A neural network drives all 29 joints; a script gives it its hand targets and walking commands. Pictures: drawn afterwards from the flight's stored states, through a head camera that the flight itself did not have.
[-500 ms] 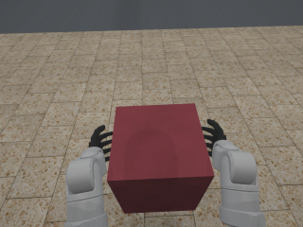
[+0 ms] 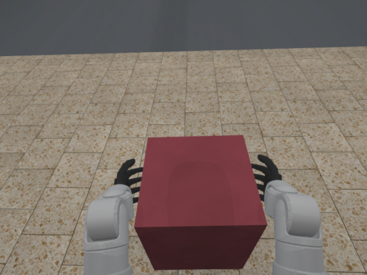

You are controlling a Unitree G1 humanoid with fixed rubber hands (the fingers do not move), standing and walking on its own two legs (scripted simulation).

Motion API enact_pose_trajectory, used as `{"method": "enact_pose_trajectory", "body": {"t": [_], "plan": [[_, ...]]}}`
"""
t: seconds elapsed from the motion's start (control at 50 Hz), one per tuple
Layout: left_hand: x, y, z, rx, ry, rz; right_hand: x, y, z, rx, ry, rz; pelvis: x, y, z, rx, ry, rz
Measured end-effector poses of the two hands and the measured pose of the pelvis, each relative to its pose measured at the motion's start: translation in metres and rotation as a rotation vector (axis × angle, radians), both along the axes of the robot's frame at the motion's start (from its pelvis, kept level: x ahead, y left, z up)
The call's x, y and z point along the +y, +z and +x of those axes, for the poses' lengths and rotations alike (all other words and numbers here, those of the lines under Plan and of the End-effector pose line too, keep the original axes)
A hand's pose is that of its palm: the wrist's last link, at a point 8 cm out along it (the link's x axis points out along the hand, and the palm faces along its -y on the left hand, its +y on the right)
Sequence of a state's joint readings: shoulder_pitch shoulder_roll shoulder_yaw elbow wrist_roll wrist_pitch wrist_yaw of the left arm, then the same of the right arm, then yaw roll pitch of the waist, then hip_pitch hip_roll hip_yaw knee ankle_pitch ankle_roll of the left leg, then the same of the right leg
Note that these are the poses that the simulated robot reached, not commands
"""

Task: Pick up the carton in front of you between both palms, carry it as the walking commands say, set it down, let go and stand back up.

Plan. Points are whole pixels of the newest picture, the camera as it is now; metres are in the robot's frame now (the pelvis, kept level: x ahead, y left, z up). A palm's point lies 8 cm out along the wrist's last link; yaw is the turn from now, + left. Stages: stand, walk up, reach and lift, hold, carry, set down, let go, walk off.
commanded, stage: carry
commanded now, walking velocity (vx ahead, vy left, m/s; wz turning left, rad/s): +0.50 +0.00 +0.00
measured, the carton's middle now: (196, 205) +0.27 +0.00 +0.00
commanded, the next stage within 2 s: none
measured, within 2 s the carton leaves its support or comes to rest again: neither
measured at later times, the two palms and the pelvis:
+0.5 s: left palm (129, 99) +0.59 +0.19 +0.08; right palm (229, 95) +0.57 -0.11 +0.09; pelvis +0.31 +0.05 +0.01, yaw -3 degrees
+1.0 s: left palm (145, 60) +0.81 +0.16 +0.09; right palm (226, 57) +0.81 -0.14 +0.08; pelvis +0.54 +0.02 +0.01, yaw +0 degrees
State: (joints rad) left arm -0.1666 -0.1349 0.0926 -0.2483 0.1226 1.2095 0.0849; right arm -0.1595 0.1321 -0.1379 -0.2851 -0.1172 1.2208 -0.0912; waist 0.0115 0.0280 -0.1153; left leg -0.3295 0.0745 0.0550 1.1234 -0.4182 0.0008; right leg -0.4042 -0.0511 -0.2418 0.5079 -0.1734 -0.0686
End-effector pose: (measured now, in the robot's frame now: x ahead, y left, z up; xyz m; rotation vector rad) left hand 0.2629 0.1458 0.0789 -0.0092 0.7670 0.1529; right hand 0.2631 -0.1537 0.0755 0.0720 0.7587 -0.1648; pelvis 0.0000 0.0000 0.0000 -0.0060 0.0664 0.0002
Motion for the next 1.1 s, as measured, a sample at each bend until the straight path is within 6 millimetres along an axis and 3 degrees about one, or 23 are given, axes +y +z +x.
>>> {"method": "enact_pose_trajectory", "body": {"t": [0.12, 0.26, 0.38, 0.46, 0.52, 0.68, 0.8, 0.92, 1.1], "plan": [[0.003, 0.012, 0.058, 0.004, 0.023, 0.005, 0.003, 0.01, 0.066, 0.003, 0.032, -0.004, -0.003, 0.018, 0.065, 0.008, -0.006, 0.021], [0.013, 0.029, 0.157, -0.089, 0.0, -0.011, 0.013, 0.032, 0.156, -0.089, 0.008, -0.02, 0.013, 0.015, 0.159, 0.006, -0.012, 0.014], [0.035, 0.01, 0.255, -0.11, -0.019, -0.055, 0.035, 0.023, 0.247, -0.11, -0.013, -0.06, 0.038, -0.01, 0.252, -0.01, -0.038, 0.022], [0.039, -0.002, 0.302, -0.006, -0.036, -0.06, 0.04, 0.011, 0.287, -0.006, -0.037, -0.056, 0.048, 0.002, 0.294, 0.001, -0.057, 0.001], [0.039, -0.001, 0.334, 0.02, -0.054, -0.057, 0.04, 0.013, 0.316, 0.02, -0.051, -0.059, 0.051, 0.013, 0.325, 0.007, -0.055, -0.014], [0.033, 0.02, 0.424, -0.072, -0.028, -0.056, 0.034, 0.034, 0.414, -0.071, -0.026, -0.053, 0.038, 0.018, 0.413, 0.002, -0.043, -0.017], [0.015, 0.017, 0.491, -0.098, -0.011, -0.009, 0.015, 0.017, 0.487, -0.098, -0.01, -0.004, 0.018, -0.003, 0.484, -0.021, -0.024, -0.008], [0.01, 0.003, 0.525, 0.004, -0.013, 0.005, 0.01, -0.001, 0.521, 0.004, -0.01, 0.005, 0.014, 0.006, 0.519, -0.013, -0.008, -0.002], [0.02, 0.017, 0.566, -0.082, 0.003, -0.021, 0.021, 0.022, 0.567, -0.082, 0.007, -0.021, 0.019, 0.003, 0.562, 0.004, -0.006, -0.006]]}}
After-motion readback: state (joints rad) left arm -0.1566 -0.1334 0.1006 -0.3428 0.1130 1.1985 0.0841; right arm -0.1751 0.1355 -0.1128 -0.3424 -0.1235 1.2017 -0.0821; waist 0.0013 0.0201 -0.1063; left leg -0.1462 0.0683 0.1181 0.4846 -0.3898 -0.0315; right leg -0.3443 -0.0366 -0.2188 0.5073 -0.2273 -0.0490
